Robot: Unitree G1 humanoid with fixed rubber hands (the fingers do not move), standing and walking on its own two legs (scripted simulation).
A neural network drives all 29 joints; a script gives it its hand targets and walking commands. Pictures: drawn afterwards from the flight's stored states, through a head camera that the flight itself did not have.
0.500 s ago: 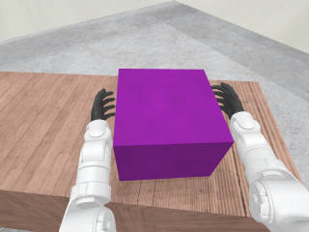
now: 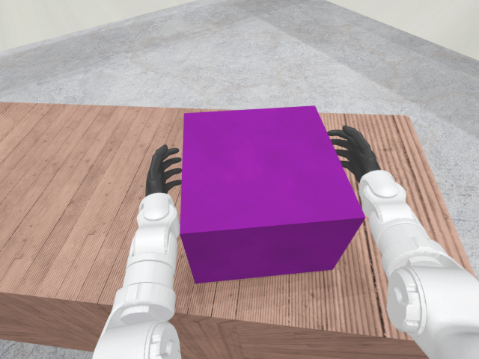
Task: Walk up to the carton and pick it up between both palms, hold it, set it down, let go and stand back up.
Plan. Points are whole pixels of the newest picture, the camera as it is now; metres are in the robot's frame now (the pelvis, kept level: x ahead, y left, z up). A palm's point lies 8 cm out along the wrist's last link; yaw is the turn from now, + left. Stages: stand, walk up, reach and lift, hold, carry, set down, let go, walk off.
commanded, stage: set down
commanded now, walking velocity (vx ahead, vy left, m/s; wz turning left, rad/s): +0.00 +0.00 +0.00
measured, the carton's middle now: (257, 190) +0.43 +0.02 +0.03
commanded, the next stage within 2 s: none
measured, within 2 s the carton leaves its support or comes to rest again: rests again in 0.16 s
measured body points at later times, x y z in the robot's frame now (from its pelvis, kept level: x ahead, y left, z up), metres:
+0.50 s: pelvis +0.00 +0.00 +0.00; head +0.05 -0.02 +0.45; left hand +0.39 +0.19 +0.06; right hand +0.46 -0.16 +0.08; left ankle -0.02 +0.16 -0.75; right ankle -0.04 -0.09 -0.75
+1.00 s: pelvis +0.00 +0.00 +0.00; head +0.05 -0.01 +0.45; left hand +0.39 +0.19 +0.06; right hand +0.46 -0.16 +0.08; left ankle -0.02 +0.16 -0.75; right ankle -0.04 -0.09 -0.75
